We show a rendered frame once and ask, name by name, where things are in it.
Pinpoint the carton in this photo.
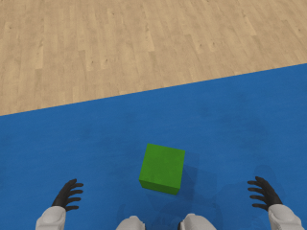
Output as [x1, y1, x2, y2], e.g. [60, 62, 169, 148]
[138, 143, 185, 196]

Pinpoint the robot left forearm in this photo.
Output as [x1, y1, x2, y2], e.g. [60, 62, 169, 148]
[35, 206, 66, 230]

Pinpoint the robot thigh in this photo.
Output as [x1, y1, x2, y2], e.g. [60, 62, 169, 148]
[115, 218, 146, 230]
[180, 215, 217, 230]

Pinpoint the right robot hand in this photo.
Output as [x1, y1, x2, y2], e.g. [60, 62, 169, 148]
[248, 176, 283, 212]

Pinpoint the robot right thigh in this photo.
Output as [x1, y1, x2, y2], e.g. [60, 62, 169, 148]
[180, 215, 217, 230]

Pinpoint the robot left thigh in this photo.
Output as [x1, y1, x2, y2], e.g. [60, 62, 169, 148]
[115, 218, 146, 230]

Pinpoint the robot right forearm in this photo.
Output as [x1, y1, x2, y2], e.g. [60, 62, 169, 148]
[268, 204, 305, 230]

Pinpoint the left robot hand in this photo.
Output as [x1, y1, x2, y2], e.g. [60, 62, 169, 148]
[51, 178, 83, 212]

